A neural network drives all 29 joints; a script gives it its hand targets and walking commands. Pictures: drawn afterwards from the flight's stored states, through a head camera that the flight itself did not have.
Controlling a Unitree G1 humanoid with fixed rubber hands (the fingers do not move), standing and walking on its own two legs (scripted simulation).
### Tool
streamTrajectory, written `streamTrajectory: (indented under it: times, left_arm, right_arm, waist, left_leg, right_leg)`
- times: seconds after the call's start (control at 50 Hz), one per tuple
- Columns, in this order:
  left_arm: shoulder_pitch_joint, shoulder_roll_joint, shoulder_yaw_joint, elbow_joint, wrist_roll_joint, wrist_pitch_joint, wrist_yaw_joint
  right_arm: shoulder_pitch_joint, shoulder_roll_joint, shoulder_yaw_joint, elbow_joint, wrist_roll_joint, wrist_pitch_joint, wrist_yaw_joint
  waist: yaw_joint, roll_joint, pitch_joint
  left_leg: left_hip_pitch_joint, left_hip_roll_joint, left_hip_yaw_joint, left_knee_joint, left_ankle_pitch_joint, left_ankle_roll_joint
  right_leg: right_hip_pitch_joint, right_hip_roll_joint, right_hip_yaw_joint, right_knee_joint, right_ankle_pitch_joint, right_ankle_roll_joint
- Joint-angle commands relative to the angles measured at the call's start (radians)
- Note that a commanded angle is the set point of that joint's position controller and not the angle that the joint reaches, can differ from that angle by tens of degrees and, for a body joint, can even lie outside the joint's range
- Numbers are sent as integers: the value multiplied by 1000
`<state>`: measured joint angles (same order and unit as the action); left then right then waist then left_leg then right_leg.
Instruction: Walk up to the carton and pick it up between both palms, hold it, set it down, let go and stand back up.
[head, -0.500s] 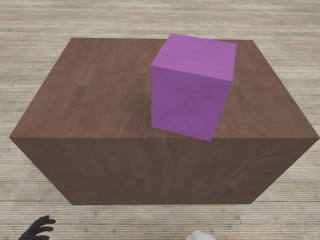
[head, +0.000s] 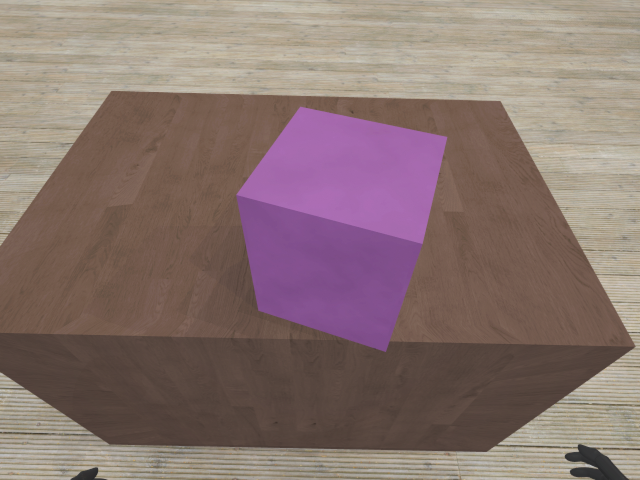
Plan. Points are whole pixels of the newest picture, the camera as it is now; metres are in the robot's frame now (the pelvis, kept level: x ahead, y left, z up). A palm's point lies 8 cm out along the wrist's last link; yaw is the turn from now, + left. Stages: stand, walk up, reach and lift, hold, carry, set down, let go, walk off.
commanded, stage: walk up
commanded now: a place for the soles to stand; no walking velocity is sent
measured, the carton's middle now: (344, 232) +0.45 -0.01 +0.05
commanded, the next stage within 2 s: none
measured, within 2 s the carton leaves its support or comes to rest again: neither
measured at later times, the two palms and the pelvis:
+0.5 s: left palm (85, 448) +0.18 +0.29 -0.03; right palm out of the picture +0.12 -0.35 -0.08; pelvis +0.03 -0.02 +0.03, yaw -1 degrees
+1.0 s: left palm out of the picture +0.10 +0.32 -0.08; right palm out of the picture +0.12 -0.31 -0.06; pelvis +0.03 +0.01 +0.04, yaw -1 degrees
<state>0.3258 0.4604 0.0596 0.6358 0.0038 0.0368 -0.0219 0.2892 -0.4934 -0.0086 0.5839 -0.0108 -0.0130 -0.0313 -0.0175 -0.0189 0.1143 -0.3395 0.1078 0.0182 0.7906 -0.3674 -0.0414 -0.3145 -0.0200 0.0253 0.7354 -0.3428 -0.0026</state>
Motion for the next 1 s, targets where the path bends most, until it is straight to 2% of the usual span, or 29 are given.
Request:
streamTrajectory:
  times: [0.0,0.02,0.04,0.06,0.08,0.1,0.12,0.14,0.18,0.22,0.34,0.42,0.56,0.66,0.8,0.98]
  left_arm:
    - [-63,284,71,-90,-6,-42,24]
    - [-95,257,58,-72,-13,-46,25]
    - [-106,240,46,-55,-19,-50,24]
    - [-133,238,41,-44,-21,-48,25]
    - [-151,224,28,-34,-24,-47,21]
    - [-150,210,19,-24,-27,-48,18]
    - [-148,208,19,-7,-31,-49,20]
    - [-156,213,18,7,-31,-52,22]
    - [-173,217,17,39,-31,-51,25]
    - [-195,207,14,57,-32,-46,27]
    - [-295,185,6,126,-31,-44,23]
    - [-329,173,5,187,-31,-48,19]
    - [-340,152,10,296,-32,-50,19]
    - [-323,141,13,357,-27,-53,24]
    - [-298,127,17,407,-20,-59,29]
    - [-267,113,18,425,-15,-66,34]
  right_arm:
    - [2,-154,-55,-38,37,9,11]
    - [-27,-185,-62,-13,35,18,4]
    - [-37,-177,-59,9,35,16,3]
    - [-22,-170,-57,33,39,10,3]
    - [-29,-187,-60,53,32,2,1]
    - [-54,-204,-66,66,27,-3,3]
    - [-86,-208,-68,80,28,-6,6]
    - [-92,-194,-66,93,32,-7,7]
    - [-93,-168,-58,130,34,-2,7]
    - [-106,-162,-55,166,30,4,7]
    - [-160,-157,-58,267,30,3,17]
    - [-190,-148,-58,332,29,-5,23]
    - [-245,-124,-54,422,28,-16,29]
    - [-266,-111,-55,454,29,-22,28]
    - [-284,-93,-60,468,28,-24,25]
    - [-285,-81,-62,469,26,-21,20]
  waist:
    - [8,-77,-141]
    - [7,-73,-94]
    - [6,-77,-64]
    - [-8,-85,-56]
    - [-9,-71,-67]
    - [4,-65,-95]
    - [19,-59,-116]
    - [20,-75,-142]
    - [20,-88,-171]
    - [22,-86,-179]
    - [20,-97,-151]
    - [21,-83,-146]
    - [26,-14,-131]
    - [28,40,-128]
    - [21,69,-122]
    - [14,43,-130]
  left_leg:
    - [-2,-40,-31,-6,-63,34]
    - [40,-47,-54,-27,-143,45]
    - [47,-49,-59,-73,-94,55]
    - [93,-29,-57,-143,29,62]
    - [141,-5,-82,-199,191,69]
    - [163,23,-105,-213,292,76]
    - [162,24,-104,-194,358,76]
    - [174,20,-87,-183,374,69]
    - [171,5,-62,-196,359,57]
    - [181,-7,-51,-216,329,57]
    - [245,17,-51,-334,325,53]
    - [259,28,-49,-396,313,54]
    - [242,44,-64,-483,279,63]
    - [228,53,-79,-525,232,68]
    - [224,57,-87,-547,195,71]
    - [251,48,-71,-531,247,66]
  right_leg:
    - [42,-254,403,-281,220,-162]
    - [-13,-254,382,-277,207,-180]
    - [-17,-235,328,-273,261,-161]
    - [-19,-202,255,-243,342,-130]
    - [-23,-172,199,-210,375,-97]
    - [-7,-147,155,-196,348,-69]
    - [40,-132,142,-211,371,-50]
    - [73,-137,145,-214,435,-46]
    - [130,-149,133,-203,544,-61]
    - [142,-162,139,-224,553,-76]
    - [105,-137,114,-328,315,-58]
    - [120,-124,111,-379,258,-49]
    - [163,-98,96,-422,218,-30]
    - [180,-87,83,-436,212,-23]
    - [187,-88,71,-458,229,-18]
    - [184,-98,68,-471,280,-14]
